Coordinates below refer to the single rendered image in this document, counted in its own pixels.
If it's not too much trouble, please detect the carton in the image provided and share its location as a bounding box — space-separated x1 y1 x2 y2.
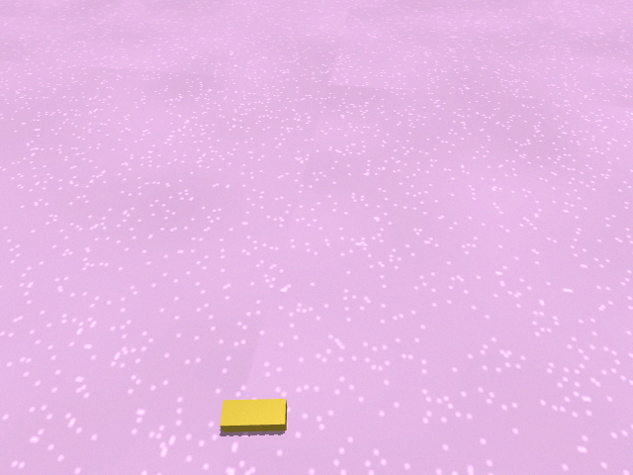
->
220 399 287 432

